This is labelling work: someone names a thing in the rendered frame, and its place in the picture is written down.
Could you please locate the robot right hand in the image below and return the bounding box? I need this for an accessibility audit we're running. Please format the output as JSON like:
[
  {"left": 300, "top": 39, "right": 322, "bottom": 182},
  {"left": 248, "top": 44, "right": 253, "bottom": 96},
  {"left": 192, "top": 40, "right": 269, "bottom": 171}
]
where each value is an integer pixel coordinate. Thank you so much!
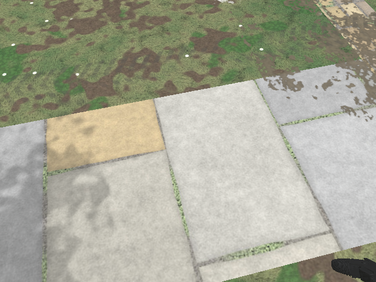
[{"left": 331, "top": 258, "right": 376, "bottom": 282}]

